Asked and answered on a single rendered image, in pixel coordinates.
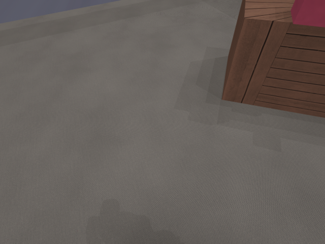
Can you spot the carton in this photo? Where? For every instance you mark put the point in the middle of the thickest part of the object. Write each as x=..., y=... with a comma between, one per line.
x=309, y=12

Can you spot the pedestal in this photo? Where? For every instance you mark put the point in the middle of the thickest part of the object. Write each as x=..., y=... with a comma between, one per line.
x=274, y=63

